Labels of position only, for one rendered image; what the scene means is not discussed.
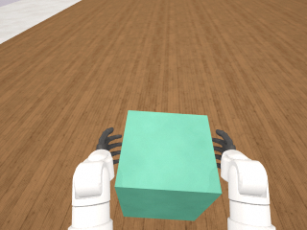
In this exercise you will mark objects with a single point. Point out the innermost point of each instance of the robot left hand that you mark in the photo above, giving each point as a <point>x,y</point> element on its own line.
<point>104,140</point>

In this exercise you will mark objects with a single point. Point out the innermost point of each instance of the robot left forearm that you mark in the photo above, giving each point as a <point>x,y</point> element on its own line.
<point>91,192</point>

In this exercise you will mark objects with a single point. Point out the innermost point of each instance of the carton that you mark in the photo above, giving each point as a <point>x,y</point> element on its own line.
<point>167,167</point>

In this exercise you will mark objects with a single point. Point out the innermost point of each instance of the robot right hand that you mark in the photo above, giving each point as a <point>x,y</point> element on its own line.
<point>226,144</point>

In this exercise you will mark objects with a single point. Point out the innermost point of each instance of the robot right forearm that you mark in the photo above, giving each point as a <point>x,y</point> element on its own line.
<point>248,192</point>

